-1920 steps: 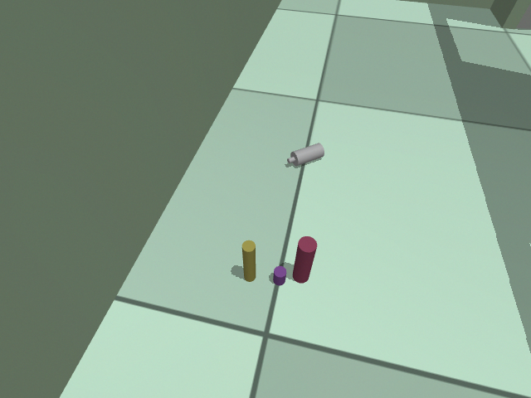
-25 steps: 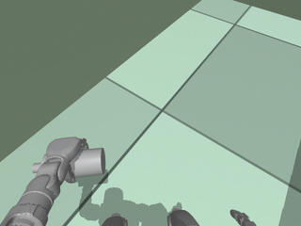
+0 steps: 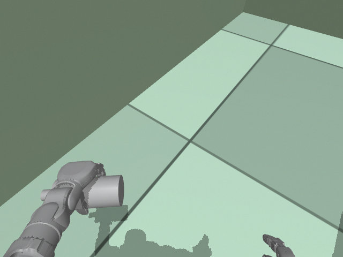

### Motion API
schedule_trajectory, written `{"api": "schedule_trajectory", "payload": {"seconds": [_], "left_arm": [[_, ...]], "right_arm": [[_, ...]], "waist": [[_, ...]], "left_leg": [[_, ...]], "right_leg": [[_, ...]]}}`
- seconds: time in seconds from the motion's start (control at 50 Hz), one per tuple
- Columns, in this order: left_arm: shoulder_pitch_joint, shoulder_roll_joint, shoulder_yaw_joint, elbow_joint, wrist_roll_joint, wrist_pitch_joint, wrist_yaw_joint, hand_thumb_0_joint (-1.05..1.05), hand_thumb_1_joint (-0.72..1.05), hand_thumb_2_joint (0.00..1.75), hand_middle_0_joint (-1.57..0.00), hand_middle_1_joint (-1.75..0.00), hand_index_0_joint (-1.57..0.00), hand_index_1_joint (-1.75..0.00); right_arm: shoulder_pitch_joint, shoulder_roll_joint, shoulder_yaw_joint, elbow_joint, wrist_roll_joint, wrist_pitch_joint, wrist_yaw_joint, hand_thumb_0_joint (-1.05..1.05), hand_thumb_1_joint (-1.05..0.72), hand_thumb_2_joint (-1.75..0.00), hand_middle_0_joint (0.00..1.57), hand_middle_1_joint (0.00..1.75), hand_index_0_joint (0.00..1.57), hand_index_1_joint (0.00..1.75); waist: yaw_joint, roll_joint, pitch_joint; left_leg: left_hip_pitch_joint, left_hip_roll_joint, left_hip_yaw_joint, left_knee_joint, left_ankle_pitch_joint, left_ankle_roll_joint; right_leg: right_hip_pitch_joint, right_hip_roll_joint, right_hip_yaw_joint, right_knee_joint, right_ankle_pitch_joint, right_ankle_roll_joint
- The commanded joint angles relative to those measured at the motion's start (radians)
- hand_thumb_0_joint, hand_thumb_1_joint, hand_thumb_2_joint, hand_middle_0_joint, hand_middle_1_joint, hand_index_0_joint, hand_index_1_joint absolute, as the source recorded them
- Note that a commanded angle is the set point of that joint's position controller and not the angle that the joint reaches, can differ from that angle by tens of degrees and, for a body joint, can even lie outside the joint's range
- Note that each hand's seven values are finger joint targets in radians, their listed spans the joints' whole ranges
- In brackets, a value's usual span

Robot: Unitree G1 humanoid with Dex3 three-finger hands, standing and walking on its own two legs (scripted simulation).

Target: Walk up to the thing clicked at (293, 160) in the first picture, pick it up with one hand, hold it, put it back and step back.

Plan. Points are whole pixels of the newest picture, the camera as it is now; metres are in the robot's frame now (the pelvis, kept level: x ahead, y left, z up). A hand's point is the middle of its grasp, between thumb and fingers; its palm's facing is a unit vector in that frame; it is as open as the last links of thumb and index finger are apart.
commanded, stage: hold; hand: left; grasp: from above
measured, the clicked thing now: (82, 192) +0.31 +0.24 -0.09
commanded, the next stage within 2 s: crouch in 1.58 s
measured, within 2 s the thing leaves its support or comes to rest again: neither
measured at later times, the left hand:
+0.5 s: hand (82, 196) +0.28 +0.21 -0.03, palm faces -0.47 -0.03 -0.88, open 10.7 cm
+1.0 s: hand (79, 197) +0.27 +0.21 -0.01, palm faces -0.45 -0.03 -0.89, open 10.7 cm
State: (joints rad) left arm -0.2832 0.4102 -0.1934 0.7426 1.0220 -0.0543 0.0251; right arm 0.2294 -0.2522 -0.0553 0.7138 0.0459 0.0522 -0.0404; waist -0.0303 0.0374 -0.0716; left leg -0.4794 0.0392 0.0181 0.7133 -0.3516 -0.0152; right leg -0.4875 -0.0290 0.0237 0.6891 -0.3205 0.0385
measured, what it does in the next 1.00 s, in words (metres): stands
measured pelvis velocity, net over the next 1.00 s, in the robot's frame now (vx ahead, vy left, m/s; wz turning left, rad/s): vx -0.02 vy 0.00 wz -0.01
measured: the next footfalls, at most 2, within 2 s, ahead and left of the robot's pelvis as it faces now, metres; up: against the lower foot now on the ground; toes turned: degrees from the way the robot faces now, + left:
none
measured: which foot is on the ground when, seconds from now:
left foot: down 0.00-1.00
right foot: down 0.00-1.00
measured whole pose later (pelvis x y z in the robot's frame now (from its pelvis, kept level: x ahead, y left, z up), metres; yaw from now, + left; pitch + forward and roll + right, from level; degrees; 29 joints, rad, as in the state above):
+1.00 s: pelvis -0.02 +0.00 +0.01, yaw -1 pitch +1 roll +0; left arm -0.21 0.42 -0.21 0.58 0.99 -0.07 -0.07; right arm 0.17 -0.25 -0.03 0.69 0.06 0.05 -0.07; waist 0.01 0.05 -0.02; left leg -0.31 0.03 0.03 0.55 -0.25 -0.02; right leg -0.34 -0.03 0.04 0.55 -0.23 0.03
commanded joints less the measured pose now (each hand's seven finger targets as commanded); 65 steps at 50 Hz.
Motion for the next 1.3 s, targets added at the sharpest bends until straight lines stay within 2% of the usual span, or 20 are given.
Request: {"api": "schedule_trajectory", "payload": {"seconds": [0.0,0.12,0.14,0.16,0.2,0.28,0.3,0.34,0.5,0.52,0.6,0.62,0.66,0.94,0.98,1.0,1.02,1.08,1.14,1.28], "left_arm": [[-0.31,0.223,0.103,-0.222,-0.007,-0.006,0.022,0.0,0.81,0.9,-1.23,-0.51,-1.18,-0.57],[-0.317,0.235,0.115,-0.254,-0.015,-0.01,0.008,0.0,0.8,0.88,-1.21,-0.51,-1.17,-0.56],[-0.305,0.22,0.105,-0.244,-0.011,-0.008,0.005,0.0,0.8,0.89,-1.23,-0.51,-1.17,-0.57],[-0.34,0.231,0.111,-0.295,-0.021,-0.013,0.004,0.0,0.8,0.88,-1.21,-0.51,-1.17,-0.56],[-0.299,0.221,0.106,-0.258,-0.017,-0.009,-0.002,0.0,0.8,0.87,-1.21,-0.52,-1.17,-0.56],[-0.317,0.224,0.106,-0.296,-0.031,-0.013,-0.011,0.0,0.82,0.9,-1.23,-0.52,-1.18,-0.57],[-0.273,0.214,0.102,-0.262,-0.028,-0.01,-0.015,0.0,0.81,0.9,-1.24,-0.51,-1.18,-0.57],[-0.308,0.235,0.115,-0.296,-0.025,-0.014,-0.016,0.0,0.84,0.88,-1.25,-0.52,-1.2,-0.57],[-0.285,0.229,0.113,-0.302,-0.035,-0.021,-0.026,0.0,0.85,0.87,-1.26,-0.51,-1.22,-0.56],[-0.299,0.234,0.114,-0.325,-0.036,-0.023,-0.027,0.0,0.86,0.87,-1.26,-0.51,-1.22,-0.56],[-0.281,0.233,0.117,-0.32,-0.039,-0.023,-0.032,0.0,0.84,0.88,-1.25,-0.53,-1.21,-0.58],[-0.315,0.244,0.123,-0.369,-0.037,-0.027,-0.032,0.0,0.84,0.86,-1.23,-0.54,-1.2,-0.58],[-0.276,0.225,0.113,-0.336,-0.037,-0.021,-0.033,0.0,0.83,0.88,-1.25,-0.52,-1.21,-0.57],[-0.3,0.246,0.123,-0.395,-0.049,-0.016,-0.054,0.0,0.8,0.9,-1.23,-0.54,-1.18,-0.59],[-0.261,0.227,0.112,-0.377,-0.047,-0.011,-0.061,0.0,0.8,0.91,-1.23,-0.54,-1.18,-0.6],[-0.293,0.239,0.116,-0.41,-0.051,-0.014,-0.062,0.0,0.8,0.91,-1.22,-0.55,-1.18,-0.6],[-0.256,0.245,0.125,-0.366,-0.049,-0.011,-0.064,0.0,0.8,0.91,-1.22,-0.55,-1.18,-0.6],[-0.258,0.221,0.101,-0.367,-0.053,-0.012,-0.076,0.0,0.79,0.91,-1.22,-0.53,-1.17,-0.59],[-0.233,0.23,0.116,-0.394,-0.058,-0.019,-0.079,0.0,0.76,0.91,-1.21,-0.54,-1.15,-0.6],[-0.313,0.25,0.127,-0.406,-0.046,-0.029,-0.057,0.0,0.78,0.9,-1.21,-0.56,-1.17,-0.6]], "right_arm": [[-0.021,-0.144,-0.047,-0.121,-0.002,-0.033,-0.016,0.0,-0.9,-0.9,0.2,0.3,0.2,0.3],[-0.047,-0.144,-0.042,-0.142,0.003,-0.03,-0.019,0.0,-0.9,-0.9,0.2,0.3,0.2,0.3],[-0.049,-0.141,-0.039,-0.141,0.0,-0.03,-0.019,0.0,-0.9,-0.9,0.2,0.3,0.2,0.3],[-0.059,-0.14,-0.039,-0.146,0.003,-0.033,-0.021,0.0,-0.9,-0.9,0.2,0.3,0.2,0.3],[-0.065,-0.139,-0.037,-0.149,0.002,-0.034,-0.022,0.0,-0.9,-0.9,0.2,0.3,0.2,0.3],[-0.076,-0.139,-0.034,-0.152,0.005,-0.037,-0.025,0.0,-0.9,-0.9,0.2,0.3,0.2,0.3],[-0.079,-0.138,-0.032,-0.152,0.005,-0.037,-0.026,0.0,-0.9,-0.9,0.2,0.3,0.2,0.3],[-0.083,-0.136,-0.032,-0.154,0.006,-0.04,-0.03,0.0,-0.9,-0.9,0.2,0.3,0.2,0.3],[-0.11,-0.13,-0.022,-0.154,0.006,-0.045,-0.036,0.0,-0.9,-0.9,0.2,0.3,0.2,0.3],[-0.121,-0.128,-0.021,-0.16,0.007,-0.046,-0.036,0.0,-0.9,-0.9,0.2,0.3,0.2,0.3],[-0.129,-0.129,-0.018,-0.163,0.007,-0.047,-0.036,0.0,-0.9,-0.9,0.2,0.3,0.2,0.3],[-0.129,-0.128,-0.019,-0.163,0.008,-0.049,-0.037,0.0,-0.9,-0.9,0.2,0.3,0.2,0.3],[-0.138,-0.125,-0.018,-0.166,0.008,-0.048,-0.038,0.0,-0.9,-0.9,0.2,0.3,0.2,0.3],[-0.16,-0.121,-0.009,-0.169,0.012,-0.047,-0.045,0.0,-0.9,-0.9,0.2,0.3,0.2,0.3],[-0.162,-0.12,-0.008,-0.173,0.013,-0.046,-0.044,0.0,-0.9,-0.9,0.2,0.3,0.2,0.3],[-0.165,-0.122,-0.007,-0.174,0.013,-0.046,-0.045,0.0,-0.9,-0.9,0.2,0.3,0.2,0.3],[-0.166,-0.124,-0.007,-0.17,0.013,-0.045,-0.045,0.0,-0.9,-0.9,0.2,0.3,0.2,0.3],[-0.167,-0.121,-0.006,-0.178,0.014,-0.044,-0.045,0.0,-0.9,-0.9,0.2,0.3,0.2,0.3],[-0.166,-0.117,-0.005,-0.182,0.013,-0.042,-0.046,0.0,-0.9,-0.9,0.2,0.3,0.2,0.3],[-0.159,-0.113,-0.003,-0.163,0.011,-0.033,-0.053,0.0,-0.9,-0.9,0.2,0.3,0.2,0.3]], "waist": [[0.004,-0.005,-0.273],[0.019,0.011,-0.252],[0.009,-0.002,-0.233],[0.015,0.019,-0.25],[0.018,-0.005,-0.223],[0.019,-0.002,-0.231],[0.02,-0.022,-0.213],[0.023,-0.017,-0.238],[0.018,-0.029,-0.197],[0.03,-0.018,-0.203],[0.031,-0.017,-0.178],[0.035,0.01,-0.212],[0.036,-0.026,-0.193],[0.043,-0.008,-0.178],[0.043,-0.003,-0.166],[0.044,0.008,-0.179],[0.047,-0.004,-0.16],[0.038,-0.017,-0.154],[0.048,-0.019,-0.175],[0.039,-0.017,-0.215]], "left_leg": [[0.193,-0.05,0.007,-0.096,0.342,0.013],[0.209,-0.048,0.007,-0.134,0.286,0.012],[0.202,-0.049,0.009,-0.135,0.267,0.016],[0.212,-0.048,0.008,-0.143,0.258,0.014],[0.199,-0.05,0.009,-0.151,0.243,0.018],[0.217,-0.048,0.009,-0.163,0.234,0.017],[0.216,-0.049,0.01,-0.169,0.232,0.019],[0.222,-0.052,0.013,-0.167,0.238,0.021],[0.23,-0.053,0.02,-0.193,0.179,0.026],[0.232,-0.055,0.021,-0.2,0.184,0.024],[0.23,-0.054,0.019,-0.217,0.149,0.023],[0.251,-0.05,0.017,-0.22,0.163,0.02],[0.246,-0.052,0.019,-0.22,0.181,0.023],[0.276,-0.053,0.023,-0.254,0.175,0.024],[0.283,-0.049,0.021,-0.263,0.177,0.022],[0.291,-0.047,0.017,-0.267,0.179,0.02],[0.282,-0.041,0.007,-0.274,0.173,0.019],[0.291,-0.043,0.008,-0.275,0.187,0.022],[0.3,-0.054,0.021,-0.265,0.213,0.025],[0.334,-0.057,0.025,-0.254,0.275,0.029]], "right_leg": [[0.132,0.052,-0.03,-0.094,0.285,-0.04],[0.137,0.056,-0.029,-0.12,0.223,-0.043],[0.129,0.054,-0.025,-0.127,0.21,-0.041],[0.14,0.055,-0.024,-0.129,0.2,-0.042],[0.137,0.054,-0.024,-0.139,0.19,-0.041],[0.151,0.055,-0.021,-0.149,0.176,-0.04],[0.151,0.055,-0.022,-0.154,0.174,-0.04],[0.162,0.053,-0.017,-0.158,0.182,-0.038],[0.159,0.05,-0.014,-0.189,0.126,-0.035],[0.168,0.049,-0.016,-0.191,0.127,-0.037],[0.168,0.05,-0.017,-0.205,0.088,-0.04],[0.172,0.052,-0.016,-0.198,0.104,-0.042],[0.181,0.051,-0.02,-0.207,0.115,-0.039],[0.205,0.05,-0.019,-0.241,0.111,-0.039],[0.207,0.052,-0.021,-0.241,0.112,-0.043],[0.211,0.054,-0.021,-0.239,0.114,-0.043],[0.21,0.055,-0.024,-0.239,0.112,-0.043],[0.213,0.053,-0.023,-0.245,0.126,-0.042],[0.23,0.049,-0.02,-0.252,0.143,-0.039],[0.253,0.046,-0.018,-0.249,0.217,-0.034]]}}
